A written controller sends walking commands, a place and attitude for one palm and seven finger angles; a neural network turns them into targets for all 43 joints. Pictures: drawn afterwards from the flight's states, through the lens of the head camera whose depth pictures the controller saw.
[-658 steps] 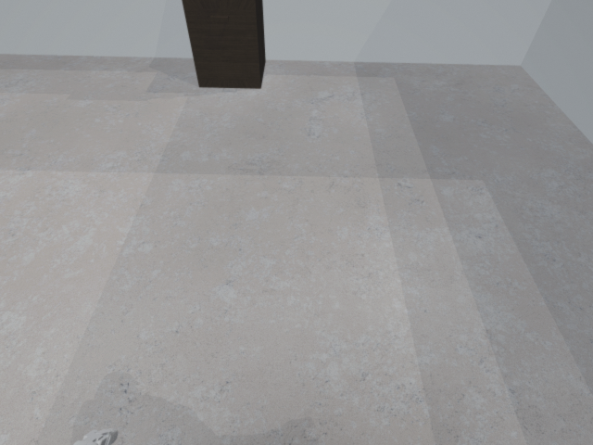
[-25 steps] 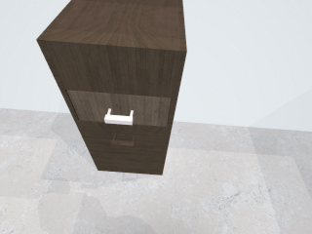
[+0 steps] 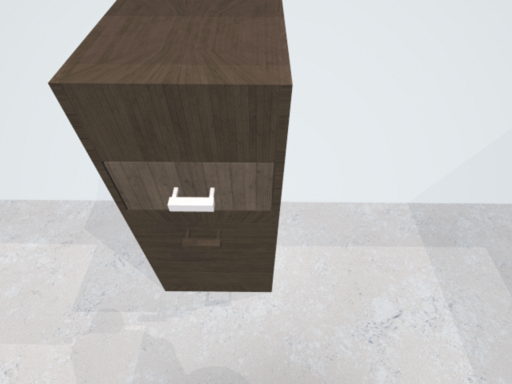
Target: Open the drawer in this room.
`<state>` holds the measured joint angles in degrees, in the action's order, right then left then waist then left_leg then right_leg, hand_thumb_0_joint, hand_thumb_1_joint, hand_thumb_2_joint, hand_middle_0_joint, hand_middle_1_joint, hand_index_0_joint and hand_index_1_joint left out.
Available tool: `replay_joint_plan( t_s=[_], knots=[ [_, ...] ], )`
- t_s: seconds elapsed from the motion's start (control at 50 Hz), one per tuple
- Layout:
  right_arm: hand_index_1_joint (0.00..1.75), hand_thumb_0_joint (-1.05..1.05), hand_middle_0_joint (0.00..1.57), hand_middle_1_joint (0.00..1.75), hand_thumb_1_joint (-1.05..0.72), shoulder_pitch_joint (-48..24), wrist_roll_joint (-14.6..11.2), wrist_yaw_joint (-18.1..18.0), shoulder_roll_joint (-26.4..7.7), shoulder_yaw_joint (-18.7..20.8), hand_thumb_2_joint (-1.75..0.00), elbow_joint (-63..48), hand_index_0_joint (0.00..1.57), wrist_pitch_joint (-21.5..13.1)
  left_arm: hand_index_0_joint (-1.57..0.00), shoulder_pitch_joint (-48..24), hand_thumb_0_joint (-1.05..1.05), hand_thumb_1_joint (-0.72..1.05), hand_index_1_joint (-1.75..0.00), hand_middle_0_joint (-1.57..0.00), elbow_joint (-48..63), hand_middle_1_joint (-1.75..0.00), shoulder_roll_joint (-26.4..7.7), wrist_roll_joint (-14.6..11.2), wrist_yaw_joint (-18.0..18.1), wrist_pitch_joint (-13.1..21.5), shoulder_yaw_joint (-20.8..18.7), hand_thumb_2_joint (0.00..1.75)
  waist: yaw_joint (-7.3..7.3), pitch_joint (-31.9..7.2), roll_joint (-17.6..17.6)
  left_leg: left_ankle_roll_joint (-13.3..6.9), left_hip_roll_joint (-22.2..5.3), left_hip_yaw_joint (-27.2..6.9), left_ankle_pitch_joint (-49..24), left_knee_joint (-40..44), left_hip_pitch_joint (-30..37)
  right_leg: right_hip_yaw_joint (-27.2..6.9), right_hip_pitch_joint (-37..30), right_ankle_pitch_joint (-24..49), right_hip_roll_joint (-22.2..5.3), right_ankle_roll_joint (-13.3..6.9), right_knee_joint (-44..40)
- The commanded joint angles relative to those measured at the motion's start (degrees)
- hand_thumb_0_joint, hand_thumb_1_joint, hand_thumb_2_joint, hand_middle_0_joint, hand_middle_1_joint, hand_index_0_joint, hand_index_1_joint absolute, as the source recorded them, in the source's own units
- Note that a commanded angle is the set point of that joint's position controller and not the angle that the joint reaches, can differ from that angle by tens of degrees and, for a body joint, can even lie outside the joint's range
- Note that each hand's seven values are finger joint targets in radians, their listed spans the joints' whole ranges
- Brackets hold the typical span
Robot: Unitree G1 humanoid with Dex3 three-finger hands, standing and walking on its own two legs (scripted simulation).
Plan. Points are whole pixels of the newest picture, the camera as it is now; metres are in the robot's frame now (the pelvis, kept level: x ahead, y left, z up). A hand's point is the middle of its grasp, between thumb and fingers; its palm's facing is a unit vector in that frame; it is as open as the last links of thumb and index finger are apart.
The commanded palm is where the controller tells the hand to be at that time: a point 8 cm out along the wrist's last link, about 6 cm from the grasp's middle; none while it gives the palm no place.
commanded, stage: look again from close up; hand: left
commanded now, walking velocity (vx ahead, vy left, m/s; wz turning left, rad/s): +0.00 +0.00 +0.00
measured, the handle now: (192, 197) +0.54 +0.18 -0.12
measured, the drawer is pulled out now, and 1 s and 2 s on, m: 0.00 0.00 0.00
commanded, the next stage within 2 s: raise the hand with hooked fingers in 0.38 s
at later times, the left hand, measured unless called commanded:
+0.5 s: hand out of the picture -0.02 +0.15 -0.17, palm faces +0.00 -0.98 -0.19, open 7.4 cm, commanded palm +0.09 +0.20 -0.07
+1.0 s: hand out of the picture +0.13 +0.18 -0.07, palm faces +0.00 -0.08 -1.00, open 9.2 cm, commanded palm +0.14 +0.19 +0.00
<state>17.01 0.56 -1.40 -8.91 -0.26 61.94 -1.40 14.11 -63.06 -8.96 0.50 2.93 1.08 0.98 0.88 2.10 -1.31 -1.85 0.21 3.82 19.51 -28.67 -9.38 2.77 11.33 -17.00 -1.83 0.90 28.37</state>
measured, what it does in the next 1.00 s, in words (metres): shifts its weight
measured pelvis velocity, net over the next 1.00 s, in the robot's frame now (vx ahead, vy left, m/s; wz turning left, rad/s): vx -0.04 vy -0.05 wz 0.00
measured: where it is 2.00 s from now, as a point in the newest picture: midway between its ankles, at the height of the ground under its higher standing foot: outside the picture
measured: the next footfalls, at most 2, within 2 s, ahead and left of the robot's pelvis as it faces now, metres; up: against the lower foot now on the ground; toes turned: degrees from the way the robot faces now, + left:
none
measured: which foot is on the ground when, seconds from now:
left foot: down 0.00-1.00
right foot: down 0.00-1.00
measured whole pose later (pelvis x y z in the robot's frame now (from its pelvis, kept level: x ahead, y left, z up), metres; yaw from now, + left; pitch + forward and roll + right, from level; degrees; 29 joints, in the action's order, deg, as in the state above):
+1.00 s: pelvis -0.04 -0.05 -0.05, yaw +0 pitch +11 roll +3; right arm 0.4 4.3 2.2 -14.7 3.2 28.3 3.2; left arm 23.8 -2.6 -18.5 65.0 29.4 2.1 5.2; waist -7.0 -7.2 1.7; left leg 1.1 -1.7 3.5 25.1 -50.3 -36.1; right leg 2.6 40.1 -25.0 -1.1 -3.3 53.8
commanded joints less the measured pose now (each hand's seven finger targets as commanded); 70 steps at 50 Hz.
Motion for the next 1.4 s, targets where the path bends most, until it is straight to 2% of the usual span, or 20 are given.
replay_joint_plan(
  t_s=[0.0, 0.12, 0.44, 0.46, 0.48, 0.5, 0.52, 0.54, 0.56, 0.6, 0.64, 0.68, 0.76, 0.84, 0.9, 0.94, 1.02, 1.18, 1.26, 1.38],
  knots=[
    [0.3, 0.0, 0.2, 0.3, -0.9, 4.16, 0.22, -0.61, -5.89, 0.3, -0.9, -3.32, 0.2, -0.64, -0.2, 4.21, 0.0, 0.9, -0.3, -0.2, 1.9, -0.3, -5.21, -0.18, -0.22, 0.58, -0.85, 0.9, -0.49, -1.82, 0.0, -1.05, -7.16, -5.75, -24.15, 3.4, -0.74, -3.16, -1.66, 13.42, -3.69, -3.61, -0.05],
    [0.3, 0.0, 0.2, 0.3, -0.9, 3.52, 0.22, -0.21, -5.61, -0.07, -0.9, -2.74, 0.2, -0.2, -0.2, 4.3, 0.0, 0.9, -0.3, -0.2, 1.87, -0.3, -5.1, 0.06, -0.82, -0.22, -0.72, 0.9, -0.83, 6.11, 1.93, -1.37, -6.13, -6.5, -8.38, 8.54, -5.82, -4.39, 1.66, 4.37, -3.01, -3.23, -2.66],
    [0.3, 0.0, 0.2, 0.3, -0.9, 4.07, 0.05, -0.71, -4.37, -0.3, -0.9, 1.18, 0.2, -0.59, -0.2, 6.55, 0.0, 0.9, -0.3, -0.2, -0.1, -0.3, -4.11, 0.0, -0.93, 0.23, -1.0, 0.9, -0.93, 2.35, 1.39, -0.81, -6.05, -4.28, -12.75, 7.92, -1.21, -5.16, -0.12, 11.97, -3.9, -3.22, -3.82],
    [0.3, 0.0, 0.2, 0.3, -0.9, -1.9, -0.64, -0.08, -6.78, 0.6, -0.9, -2.89, 0.2, -0.71, -0.2, 10.53, 0.0, 0.9, -0.3, -0.2, -1.83, -0.3, -6.61, 0.62, 1.55, 1.33, -1.58, 0.9, -3.12, 2.83, 12.38, 1.33, -7.3, -3.3, -18.07, -4.16, -6.94, -7.55, -1.01, 37.77, -7.35, -1.77, -4.34],
    [0.3, 0.0, 0.2, 0.3, -0.9, -0.9, -3.73, -3.14, -15.46, 1.18, -0.9, -21.78, 0.2, -9.43, -0.2, -33.89, 0.0, 0.88, -0.32, -0.2, 84.7, -0.32, -21.16, 7.8, 1.68, 11.16, 2.24, 0.89, 1.93, -25.83, -6.89, -1.31, -1.02, -2.83, -29.29, 3.95, 9.09, -9.64, -4.36, 31.12, -0.7, -3.63, 1.97],
    [0.3, 0.0, 0.2, 0.3, -0.9, -5.43, -2.86, -5.54, -11.23, 1.99, -0.9, -18.6, 0.2, -14.61, -0.2, -9.33, 0.0, 0.85, -0.33, -0.2, 68.86, -0.33, -18.71, 8.92, 6.6, 6.1, -1.4, 0.88, -2.25, -24.77, -18.07, -0.38, -3.23, -3.38, -39.04, 3.0, 13.29, -4.75, 0.65, 15.08, 0.48, -4.13, 4.58],
    [0.3, 0.0, 0.2, 0.3, -0.9, -6.12, -4.3, -5.18, -8.44, 2.74, -0.9, -18.29, 0.2, -16.49, -0.21, 4.39, 0.0, 0.83, -0.34, -0.21, 61.97, -0.34, -9.19, 8.87, 9.78, -3.2, 2.76, 0.87, -1.55, -14.28, -15.32, 1.75, -3.34, -4.17, -34.85, 5.06, 5.1, -1.63, 6.24, 3.6, 1.03, -3.2, 6.18],
    [0.3, 0.0, 0.2, 0.3, -0.9, -5.21, -4.12, -4.91, -8.41, 2.42, -0.9, -17.9, 0.2, -17.13, -0.21, 4.95, 0.0, 0.81, -0.36, -0.21, 62.89, -0.36, -3.15, 11.37, 10.21, -4.82, 7.01, 0.86, -0.47, -9.42, -8.33, 1.23, -3.53, -3.74, -31.55, 3.38, 1.72, 0.09, 7.9, 5.46, 1.05, -2.45, 4.79],
    [0.3, 0.0, 0.2, 0.3, -0.9, -8.13, -3.37, -4.28, -10.78, 2.77, -0.9, -21.4, 0.2, -17.82, -0.21, 2.43, 0.0, 0.78, -0.37, -0.21, 67.54, -0.37, -5.25, 15.98, 11.12, -4.74, 7.82, 0.85, -0.37, -4.49, -5.49, 0.91, -2.4, -5.06, -25.38, 1.3, -2.37, -0.88, 10.57, 7.88, 1.38, -3.03, 3.27],
    [0.3, 0.0, 0.2, 0.3, -0.9, -7.62, -0.09, -3.35, -12.61, 2.76, -0.9, -24.4, 0.2, -15.98, -0.21, 5.04, 0.0, 0.74, -0.4, -0.21, 66.46, -0.4, -8.28, 28.29, 14.28, -4.49, 7.38, 0.83, 1.05, -7.19, 5.28, 0.14, -0.92, -5.54, -18.62, -3.25, -7.59, -0.63, 15.39, 6.55, 2.56, -3.59, 4.59],
    [0.3, 0.0, 0.2, 0.3, -0.9, -9.2, 1.63, -1.38, -12.46, 4.19, -0.9, -29.89, 0.2, -12.86, -0.22, 14.06, 0.0, 0.69, -0.43, -0.22, 62.71, -0.43, -7.43, 40.17, 17.45, -5.01, 6.83, 0.81, -2.09, -9.98, 9.23, 0.87, 0.85, -4.22, -15.15, -6.25, -11.2, -1.45, 16.62, 0.2, 3.1, -3.83, 5.66],
    [0.3, 0.0, 0.2, 0.3, -0.9, -13.04, 2.91, 1.02, -12.44, 4.93, -0.9, -33.51, 0.2, -7.91, -0.22, 25.19, 0.0, 0.64, -0.47, -0.22, 57.23, -0.47, -6.07, 49.42, 19.63, -4.57, 6.87, 0.79, -5.54, -6.08, 14.43, 1.26, 1.64, -3.31, -10.28, -7.33, -18.16, -3.95, 17.31, -0.65, 3.29, -4.66, 6.13],
    [0.3, 0.0, 0.2, 0.3, -0.9, -18.03, 2.34, 4.76, -10.89, 3.97, -0.9, -39.01, 0.2, -0.49, -0.22, 24.74, 0.0, 0.55, -0.53, -0.22, 64.06, -0.53, -12.13, 59.08, 22.02, 0.83, 0.7, 0.75, -9.95, -11.95, 12.6, 1.55, 2.76, -1.35, -10.48, -10.39, -24.95, -8.32, 12.14, 10.49, 2.09, -5.21, 11.87],
    [0.3, 0.0, 0.2, 0.3, -0.9, -18.46, 3.25, 4.93, -9.86, 4.0, -0.9, -40.96, 0.2, 2.82, -0.23, 9.53, 0.0, 0.46, -0.58, -0.23, 72.48, -0.58, -18.08, 65.89, 27.98, 1.94, -4.04, 0.71, -8.72, -17.06, 2.64, 1.22, 4.09, -1.27, -8.17, -15.09, -22.34, -13.0, 18.79, 3.57, 2.38, -5.46, 12.99],
    [0.3, 0.0, 0.2, 0.3, -0.9, -17.85, 3.85, 4.0, -9.54, 4.5, -0.9, -40.79, 0.2, 3.52, -0.24, -2.59, 0.0, 0.39, -0.63, -0.24, 77.05, -0.63, -18.91, 66.11, 30.96, 1.59, -4.28, 0.68, -5.27, -22.14, -1.22, 0.46, 3.79, -2.34, -6.86, -19.41, -17.83, -13.64, 23.99, 1.29, 1.92, -5.13, 13.41],
    [0.3, 0.0, 0.2, 0.3, -0.9, -18.05, 4.25, 2.79, -9.26, 4.43, -0.9, -40.08, 0.2, 3.27, -0.24, -9.81, 0.0, 0.34, -0.66, -0.24, 78.78, -0.66, -19.15, 64.08, 31.17, 1.55, -3.29, 0.66, -2.42, -21.28, 1.3, -0.14, 3.7, -2.93, -4.18, -21.27, -18.36, -13.93, 25.1, -1.17, 1.5, -4.16, 11.92],
    [0.3, 0.0, 0.2, 0.3, -0.9, -18.88, 3.99, 1.49, -9.09, 3.44, -0.9, -39.17, 0.2, 2.81, -0.25, -9.97, 0.0, 0.25, -0.72, -0.25, 75.76, -0.72, -18.02, 60.44, 27.37, -0.35, -0.5, 0.62, -1.16, -21.3, 1.11, -0.44, 3.33, -2.82, -4.45, -19.78, -18.62, -10.99, 21.21, 2.46, 1.5, -3.28, 11.08],
    [0.3, 0.0, 0.2, 0.3, -0.9, -18.55, 2.24, -0.2, -9.01, 1.38, -0.9, -37.93, 0.2, 3.87, -0.26, -2.99, 0.0, 0.06, -0.84, -0.26, 69.33, -0.84, -20.53, 57.83, 16.84, -4.61, -2.15, 0.54, -5.6, -16.99, 5.56, 0.05, 2.49, -2.06, -7.81, -9.44, -18.82, -7.93, 6.45, 9.87, 1.15, -2.5, 6.84],
    [0.3, 0.0, 0.2, 0.3, -0.9, -17.44, 2.32, -0.03, -9.06, 2.0, -0.9, -37.71, 0.2, 3.33, -0.27, -3.02, 0.0, -0.03, -0.9, -0.27, 71.35, -0.9, -21.45, 57.91, 17.02, -1.82, -4.79, 0.5, -6.6, -16.51, 4.22, 0.12, 2.3, -2.05, -9.67, -7.28, -17.19, -6.79, 4.72, 11.05, 1.11, -2.82, 6.33],
    [0.3, 0.0, 0.2, 0.3, -0.9, -15.68, 2.33, 0.56, -10.06, 3.85, -0.9, -36.48, 0.2, 2.7, -0.28, -8.77, 0.0, -0.17, -0.99, -0.28, 74.66, -0.99, -21.02, 58.36, 20.44, -0.48, -4.8, 0.44, -5.29, -19.86, 0.29, 0.19, 1.87, -2.28, -14.65, -6.89, -11.43, -4.17, 6.98, 14.32, 1.71, -3.39, 7.55]
  ],
)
